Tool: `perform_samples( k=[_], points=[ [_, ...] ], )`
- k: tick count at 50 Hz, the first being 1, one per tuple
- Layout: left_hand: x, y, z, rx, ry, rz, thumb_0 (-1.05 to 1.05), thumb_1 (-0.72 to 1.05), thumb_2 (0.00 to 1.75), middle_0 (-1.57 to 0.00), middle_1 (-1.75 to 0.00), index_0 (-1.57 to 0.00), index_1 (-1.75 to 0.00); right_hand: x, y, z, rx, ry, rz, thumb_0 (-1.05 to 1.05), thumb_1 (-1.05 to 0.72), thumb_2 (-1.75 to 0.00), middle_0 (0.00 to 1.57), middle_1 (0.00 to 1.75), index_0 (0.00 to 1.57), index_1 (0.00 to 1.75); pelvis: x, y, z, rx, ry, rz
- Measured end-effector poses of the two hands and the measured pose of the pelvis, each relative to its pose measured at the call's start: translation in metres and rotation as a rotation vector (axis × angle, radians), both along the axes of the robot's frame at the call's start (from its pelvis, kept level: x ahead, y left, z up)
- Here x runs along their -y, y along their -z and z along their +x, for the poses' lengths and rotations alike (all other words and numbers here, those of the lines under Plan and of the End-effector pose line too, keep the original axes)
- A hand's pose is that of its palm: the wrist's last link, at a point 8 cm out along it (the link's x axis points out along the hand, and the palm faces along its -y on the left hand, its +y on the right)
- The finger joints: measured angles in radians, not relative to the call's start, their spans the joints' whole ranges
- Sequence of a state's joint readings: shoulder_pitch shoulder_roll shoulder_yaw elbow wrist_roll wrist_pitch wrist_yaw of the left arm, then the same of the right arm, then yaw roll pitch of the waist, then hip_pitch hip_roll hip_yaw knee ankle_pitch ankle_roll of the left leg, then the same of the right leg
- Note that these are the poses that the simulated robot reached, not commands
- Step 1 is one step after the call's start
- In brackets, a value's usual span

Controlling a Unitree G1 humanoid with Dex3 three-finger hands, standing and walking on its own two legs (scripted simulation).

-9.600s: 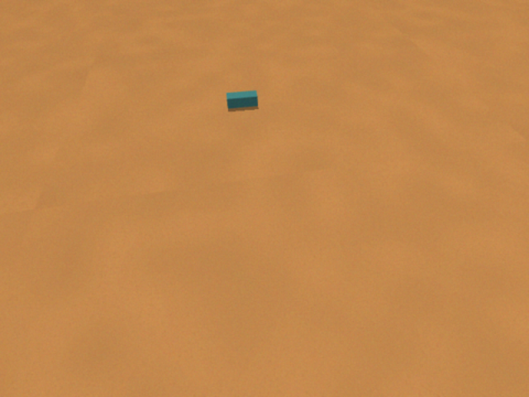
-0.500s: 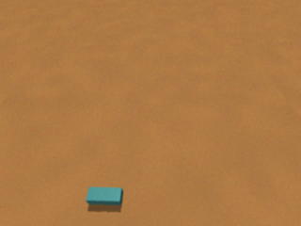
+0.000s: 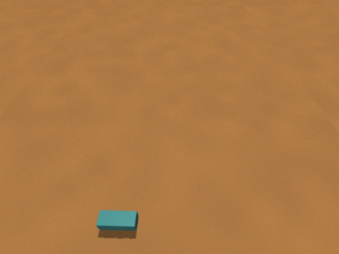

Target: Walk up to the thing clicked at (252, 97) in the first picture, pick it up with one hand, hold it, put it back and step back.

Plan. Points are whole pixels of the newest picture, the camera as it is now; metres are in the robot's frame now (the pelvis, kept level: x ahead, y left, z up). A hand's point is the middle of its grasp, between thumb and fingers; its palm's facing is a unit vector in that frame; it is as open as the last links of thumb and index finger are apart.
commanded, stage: stand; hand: left
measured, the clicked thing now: (118, 220) +0.46 +0.33 -0.75
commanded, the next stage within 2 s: walk up in 0.78 s
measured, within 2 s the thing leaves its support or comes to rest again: neither
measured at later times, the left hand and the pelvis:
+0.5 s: hand out of the picture +0.07 +0.25 -0.16, palm faces -0.03 -0.94 -0.34, open 7.4 cm; pelvis +0.00 +0.00 +0.00, yaw +0 degrees
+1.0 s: hand out of the picture +0.04 +0.35 -0.15, palm faces +0.01 -0.86 -0.52, open 7.4 cm; pelvis +0.00 +0.05 -0.01, yaw +2 degrees
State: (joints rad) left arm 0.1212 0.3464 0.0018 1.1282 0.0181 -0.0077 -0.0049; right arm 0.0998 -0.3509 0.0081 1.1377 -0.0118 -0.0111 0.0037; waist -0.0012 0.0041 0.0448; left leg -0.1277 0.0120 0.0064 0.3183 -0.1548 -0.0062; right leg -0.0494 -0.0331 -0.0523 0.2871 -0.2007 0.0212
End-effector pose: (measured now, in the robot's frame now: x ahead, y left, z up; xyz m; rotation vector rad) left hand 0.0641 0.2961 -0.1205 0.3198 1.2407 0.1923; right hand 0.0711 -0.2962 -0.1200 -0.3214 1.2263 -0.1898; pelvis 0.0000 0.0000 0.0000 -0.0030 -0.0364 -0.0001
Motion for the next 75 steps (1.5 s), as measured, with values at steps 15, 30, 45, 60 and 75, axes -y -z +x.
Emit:
perform_samples(
  k=[15, 30, 45, 60, 75],
  points=[
    [0.000, 0.000, 0.001, 0.000, -0.002, 0.001, 0.01, 0.91, 0.90, -0.20, -0.30, -0.20, -0.29, -0.001, 0.001, 0.000, -0.004, -0.002, 0.000, 0.01, -0.90, -0.90, 0.20, 0.30, 0.20, 0.30, 0.000, 0.000, 0.002, -0.001, -0.001, 0.001],
    [-0.001, 0.000, 0.000, -0.009, -0.006, 0.003, 0.01, 0.91, 0.90, -0.20, -0.30, -0.20, -0.29, -0.001, 0.001, 0.002, -0.006, -0.001, 0.002, 0.01, -0.90, -0.90, 0.20, 0.30, 0.20, 0.30, 0.000, 0.000, 0.004, -0.001, 0.000, 0.002],
    [-0.031, -0.010, -0.012, 0.035, -0.035, 0.097, 0.01, 0.90, 0.90, -0.20, -0.30, -0.20, -0.30, 0.003, 0.002, 0.014, -0.020, -0.041, -0.011, 0.01, -0.90, -0.90, 0.21, 0.30, 0.20, 0.30, -0.019, 0.006, 0.002, -0.006, -0.004, -0.011],
    [-0.177, 0.004, -0.031, -0.028, -0.088, 0.208, 0.01, 0.91, 0.90, -0.20, -0.30, -0.20, -0.29, -0.101, 0.020, 0.040, 0.018, -0.078, -0.012, 0.01, -0.90, -0.90, 0.20, 0.30, 0.20, 0.30, -0.111, 0.035, 0.013, 0.006, -0.065, 0.002],
    [-0.135, 0.016, 0.002, 0.014, -0.012, 0.043, 0.01, 0.90, 0.90, -0.20, -0.30, -0.20, -0.30, -0.118, 0.023, 0.058, 0.096, -0.044, -0.024, 0.01, -0.90, -0.90, 0.21, 0.30, 0.20, 0.31, -0.120, 0.032, 0.019, 0.010, -0.022, 0.008]
  ],
)
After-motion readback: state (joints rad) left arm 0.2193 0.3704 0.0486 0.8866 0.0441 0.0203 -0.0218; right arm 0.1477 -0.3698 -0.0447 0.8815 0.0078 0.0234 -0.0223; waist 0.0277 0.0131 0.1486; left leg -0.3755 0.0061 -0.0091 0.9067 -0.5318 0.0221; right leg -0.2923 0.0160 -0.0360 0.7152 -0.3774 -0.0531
